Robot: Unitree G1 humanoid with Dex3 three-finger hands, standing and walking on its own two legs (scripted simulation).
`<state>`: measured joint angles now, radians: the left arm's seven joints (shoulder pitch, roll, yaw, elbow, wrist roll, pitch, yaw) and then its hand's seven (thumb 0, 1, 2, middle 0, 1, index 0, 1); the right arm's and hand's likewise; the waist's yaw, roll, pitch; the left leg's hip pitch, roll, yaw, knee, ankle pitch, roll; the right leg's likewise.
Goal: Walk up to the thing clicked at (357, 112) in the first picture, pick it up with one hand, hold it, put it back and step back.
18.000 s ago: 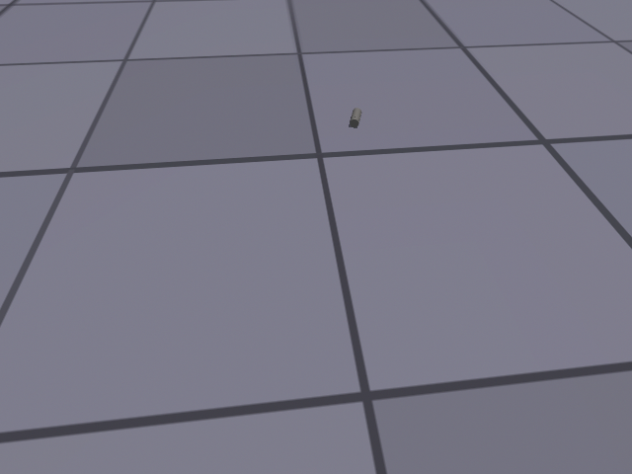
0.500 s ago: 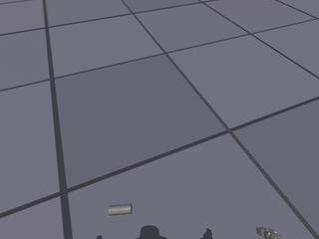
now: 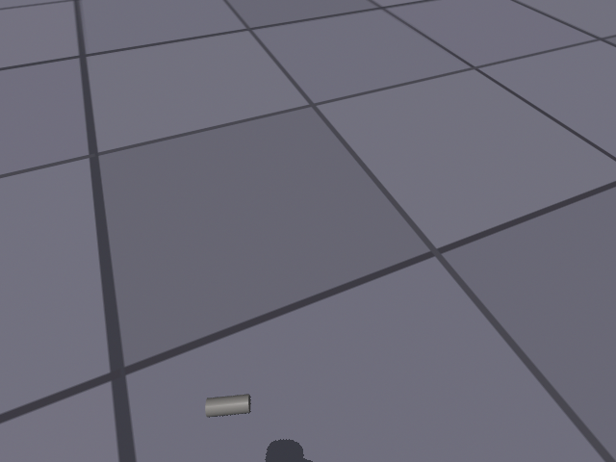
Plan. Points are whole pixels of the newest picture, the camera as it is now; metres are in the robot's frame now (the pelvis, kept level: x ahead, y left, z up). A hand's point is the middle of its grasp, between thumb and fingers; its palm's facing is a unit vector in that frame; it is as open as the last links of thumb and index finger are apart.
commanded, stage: walk up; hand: left
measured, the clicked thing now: (228, 405) +0.42 +0.25 -0.75
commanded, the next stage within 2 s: stand in 0.24 s
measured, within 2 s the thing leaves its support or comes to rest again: neither
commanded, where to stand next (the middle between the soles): +0.03 +0.02 m, yaw +0 degrees
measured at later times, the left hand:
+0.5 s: hand out of the picture +0.08 +0.25 -0.16, palm faces -0.03 -0.94 -0.34, open 7.4 cm
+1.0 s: hand out of the picture +0.10 +0.24 -0.16, palm faces -0.05 -0.94 -0.35, open 7.4 cm
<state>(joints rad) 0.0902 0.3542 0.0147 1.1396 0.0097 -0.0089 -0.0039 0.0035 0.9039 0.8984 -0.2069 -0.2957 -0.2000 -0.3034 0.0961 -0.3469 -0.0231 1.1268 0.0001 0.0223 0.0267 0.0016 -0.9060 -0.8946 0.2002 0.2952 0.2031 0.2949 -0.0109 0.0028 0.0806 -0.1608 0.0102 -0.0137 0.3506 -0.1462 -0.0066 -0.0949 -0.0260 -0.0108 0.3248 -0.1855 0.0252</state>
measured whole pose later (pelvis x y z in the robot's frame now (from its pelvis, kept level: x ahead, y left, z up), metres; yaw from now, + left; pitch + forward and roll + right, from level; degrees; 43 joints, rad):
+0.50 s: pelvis +0.01 -0.01 +0.00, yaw +0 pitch -2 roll +0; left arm 0.13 0.35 0.00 1.13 0.01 -0.02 -0.01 0.00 0.90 0.90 -0.21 -0.30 -0.20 -0.30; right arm 0.11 -0.35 -0.01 1.12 -0.01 -0.01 0.02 0.00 -0.91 -0.89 0.20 0.30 0.20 0.30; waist -0.01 0.00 0.05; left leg -0.14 0.01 -0.01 0.33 -0.15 -0.01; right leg -0.09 -0.02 -0.01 0.33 -0.20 0.02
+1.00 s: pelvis +0.02 -0.01 +0.00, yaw -1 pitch -2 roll +0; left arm 0.11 0.36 0.00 1.11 0.01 -0.01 -0.01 0.00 0.90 0.90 -0.21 -0.30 -0.20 -0.30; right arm 0.11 -0.35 0.00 1.12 -0.01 -0.01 0.01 0.00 -0.91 -0.89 0.20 0.30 0.20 0.29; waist -0.01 0.00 0.06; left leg -0.13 0.02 0.00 0.32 -0.17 -0.02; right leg -0.08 -0.02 0.00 0.32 -0.21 0.01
